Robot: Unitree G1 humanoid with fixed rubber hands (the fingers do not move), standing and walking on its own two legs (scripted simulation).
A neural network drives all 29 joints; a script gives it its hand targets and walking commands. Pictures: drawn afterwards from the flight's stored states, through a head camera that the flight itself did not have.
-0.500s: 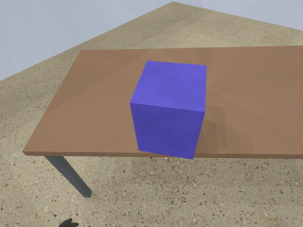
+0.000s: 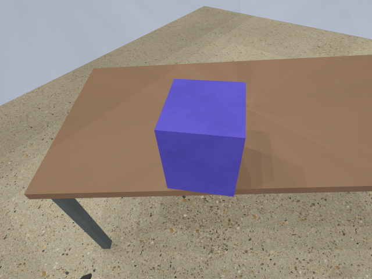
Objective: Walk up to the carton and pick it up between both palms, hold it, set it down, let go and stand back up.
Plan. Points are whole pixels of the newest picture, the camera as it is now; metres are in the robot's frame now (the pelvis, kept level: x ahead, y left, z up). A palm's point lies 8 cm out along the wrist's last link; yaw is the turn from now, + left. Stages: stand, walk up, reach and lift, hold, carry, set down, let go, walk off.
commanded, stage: walk up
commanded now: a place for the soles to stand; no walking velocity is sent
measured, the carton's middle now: (204, 138) +0.50 -0.05 +0.00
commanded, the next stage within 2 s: none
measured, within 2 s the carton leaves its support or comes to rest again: neither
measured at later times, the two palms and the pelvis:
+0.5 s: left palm out of the picture +0.12 +0.25 -0.08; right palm out of the picture +0.05 -0.27 -0.12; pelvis +0.00 +0.00 +0.00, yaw -2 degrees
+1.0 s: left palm out of the picture +0.13 +0.26 -0.10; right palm out of the picture +0.04 -0.26 -0.11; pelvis -0.01 +0.02 -0.01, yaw -8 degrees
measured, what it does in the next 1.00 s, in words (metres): stands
